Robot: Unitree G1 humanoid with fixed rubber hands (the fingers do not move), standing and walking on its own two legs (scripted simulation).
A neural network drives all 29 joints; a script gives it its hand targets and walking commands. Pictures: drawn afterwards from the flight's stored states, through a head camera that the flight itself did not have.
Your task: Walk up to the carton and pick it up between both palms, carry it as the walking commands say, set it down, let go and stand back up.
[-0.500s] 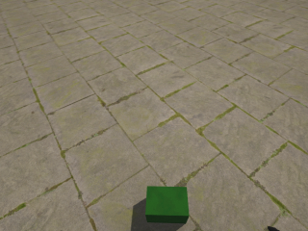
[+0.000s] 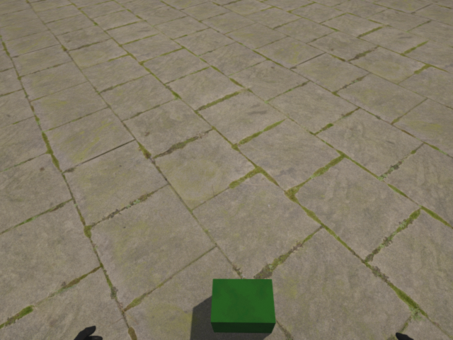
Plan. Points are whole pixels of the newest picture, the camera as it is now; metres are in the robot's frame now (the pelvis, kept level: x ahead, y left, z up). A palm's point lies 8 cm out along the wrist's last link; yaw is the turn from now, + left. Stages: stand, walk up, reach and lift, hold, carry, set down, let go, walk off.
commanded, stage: walk up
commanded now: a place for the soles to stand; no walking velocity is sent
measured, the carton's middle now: (242, 306) +0.36 -0.01 -0.70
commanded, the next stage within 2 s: reach and lift in 0.46 s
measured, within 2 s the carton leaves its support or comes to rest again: neither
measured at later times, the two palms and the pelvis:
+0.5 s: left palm out of the picture +0.08 +0.31 -0.11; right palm out of the picture +0.07 -0.31 -0.11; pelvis -0.01 +0.00 +0.00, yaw -1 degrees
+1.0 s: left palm (126, 315) +0.20 +0.25 -0.15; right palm (378, 323) +0.18 -0.27 -0.15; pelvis -0.06 -0.01 -0.06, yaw +2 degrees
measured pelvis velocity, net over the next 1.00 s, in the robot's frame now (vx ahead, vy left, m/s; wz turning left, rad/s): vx -0.06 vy -0.01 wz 0.04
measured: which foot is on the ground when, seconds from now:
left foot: down 0.00-1.00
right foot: down 0.00-1.00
